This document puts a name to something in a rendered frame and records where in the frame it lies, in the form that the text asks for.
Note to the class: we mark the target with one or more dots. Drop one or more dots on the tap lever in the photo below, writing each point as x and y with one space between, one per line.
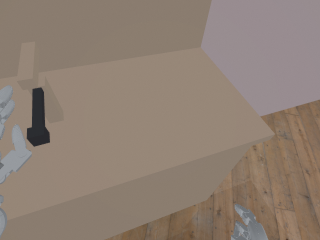
38 133

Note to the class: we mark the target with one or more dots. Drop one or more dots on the counter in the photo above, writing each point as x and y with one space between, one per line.
142 123

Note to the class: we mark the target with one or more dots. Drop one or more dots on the robot right hand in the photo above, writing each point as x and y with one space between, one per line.
253 231

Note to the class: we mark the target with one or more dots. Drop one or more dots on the robot left hand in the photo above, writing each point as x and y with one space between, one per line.
15 159

